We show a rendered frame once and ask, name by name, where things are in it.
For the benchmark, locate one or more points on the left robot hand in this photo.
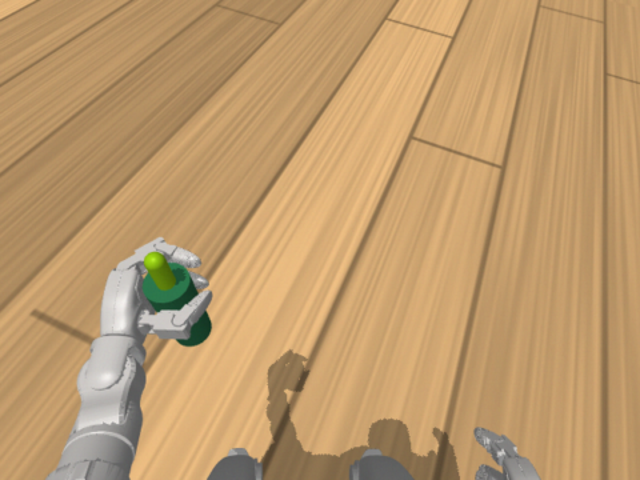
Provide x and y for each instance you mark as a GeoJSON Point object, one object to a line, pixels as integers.
{"type": "Point", "coordinates": [126, 310]}

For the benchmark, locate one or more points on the bottle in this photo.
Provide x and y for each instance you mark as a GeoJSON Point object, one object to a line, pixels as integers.
{"type": "Point", "coordinates": [169, 286]}

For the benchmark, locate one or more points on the right robot hand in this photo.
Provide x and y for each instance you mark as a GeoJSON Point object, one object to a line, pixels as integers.
{"type": "Point", "coordinates": [504, 453]}

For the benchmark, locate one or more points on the left robot arm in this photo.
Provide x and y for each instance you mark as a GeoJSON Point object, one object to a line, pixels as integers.
{"type": "Point", "coordinates": [103, 441]}

